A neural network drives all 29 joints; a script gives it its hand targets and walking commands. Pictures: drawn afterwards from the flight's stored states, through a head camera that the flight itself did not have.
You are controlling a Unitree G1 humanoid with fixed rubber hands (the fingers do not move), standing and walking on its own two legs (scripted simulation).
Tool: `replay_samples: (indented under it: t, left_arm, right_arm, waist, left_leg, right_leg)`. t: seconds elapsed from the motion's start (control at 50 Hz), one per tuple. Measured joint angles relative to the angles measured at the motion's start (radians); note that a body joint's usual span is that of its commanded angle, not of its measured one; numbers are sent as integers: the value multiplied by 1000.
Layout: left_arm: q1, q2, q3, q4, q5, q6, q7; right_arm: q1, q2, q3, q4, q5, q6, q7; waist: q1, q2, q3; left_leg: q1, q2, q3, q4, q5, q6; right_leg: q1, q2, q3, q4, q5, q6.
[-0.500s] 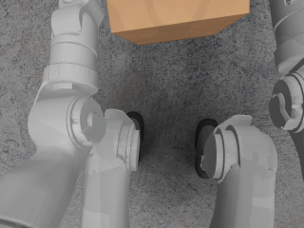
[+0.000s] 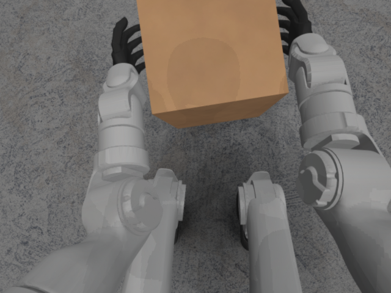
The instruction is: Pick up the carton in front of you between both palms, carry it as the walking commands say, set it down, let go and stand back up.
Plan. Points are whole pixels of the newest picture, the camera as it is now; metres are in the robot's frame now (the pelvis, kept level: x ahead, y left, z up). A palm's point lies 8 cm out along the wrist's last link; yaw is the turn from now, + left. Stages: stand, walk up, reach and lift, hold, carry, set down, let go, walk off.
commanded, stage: reach and lift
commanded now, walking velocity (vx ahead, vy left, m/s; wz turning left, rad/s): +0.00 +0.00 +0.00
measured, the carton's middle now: (211, 68) +0.54 +0.00 -0.14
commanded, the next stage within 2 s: none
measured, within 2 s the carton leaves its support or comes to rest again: neither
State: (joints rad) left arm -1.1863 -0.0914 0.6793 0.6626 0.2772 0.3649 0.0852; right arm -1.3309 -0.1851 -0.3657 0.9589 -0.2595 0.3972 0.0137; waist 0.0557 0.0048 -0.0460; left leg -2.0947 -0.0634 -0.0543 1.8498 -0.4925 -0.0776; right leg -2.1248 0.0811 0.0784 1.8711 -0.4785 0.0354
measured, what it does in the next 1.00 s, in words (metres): rises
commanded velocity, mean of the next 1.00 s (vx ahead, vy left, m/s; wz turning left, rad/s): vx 0.00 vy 0.00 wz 0.00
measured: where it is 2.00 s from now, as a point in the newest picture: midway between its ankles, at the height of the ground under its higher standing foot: (209, 227)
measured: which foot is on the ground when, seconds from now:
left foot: down 0.00-1.00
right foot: down 0.00-1.00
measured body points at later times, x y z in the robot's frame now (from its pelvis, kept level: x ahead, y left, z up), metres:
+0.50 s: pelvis +0.04 +0.00 +0.12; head +0.25 -0.02 +0.52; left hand +0.50 +0.15 +0.08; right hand +0.51 -0.15 +0.06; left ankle +0.12 +0.14 -0.42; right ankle +0.12 -0.12 -0.42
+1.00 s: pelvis +0.08 +0.01 +0.24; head +0.18 +0.00 +0.68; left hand +0.45 +0.15 +0.23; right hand +0.45 -0.15 +0.21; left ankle +0.12 +0.14 -0.42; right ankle +0.12 -0.12 -0.42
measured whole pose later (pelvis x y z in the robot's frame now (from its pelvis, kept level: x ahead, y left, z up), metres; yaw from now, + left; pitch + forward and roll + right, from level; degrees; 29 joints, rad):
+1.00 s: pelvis +0.08 +0.01 +0.24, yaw -1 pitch +21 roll +0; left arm -0.51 -0.18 0.43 0.50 0.25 0.39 0.03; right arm -0.53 0.10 -0.34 0.56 -0.25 0.43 -0.01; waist 0.02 0.01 -0.18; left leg -0.97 -0.04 -0.08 0.99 -0.39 -0.03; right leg -0.98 0.03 0.07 0.99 -0.39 0.02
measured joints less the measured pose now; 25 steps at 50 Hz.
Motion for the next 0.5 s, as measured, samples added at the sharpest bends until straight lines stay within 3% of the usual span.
replay_samples:
  t: [0.24, 0.5]
  left_arm:
    - [109, -3, -73, -142, -53, 70, -9]
    - [349, -53, -138, -118, -33, 36, -26]
  right_arm:
    - [119, 79, -15, -172, -6, 53, 1]
    - [424, 165, -7, -267, 1, 51, -10]
  waist:
    - [-12, 12, -71]
    - [-5, 11, -203]
  left_leg:
    - [94, -7, -21, -141, 26, 1]
    - [401, 16, -6, -358, 1, 26]
  right_leg:
    - [110, -21, -17, -149, 15, -4]
    - [413, -21, 1, -365, -6, -4]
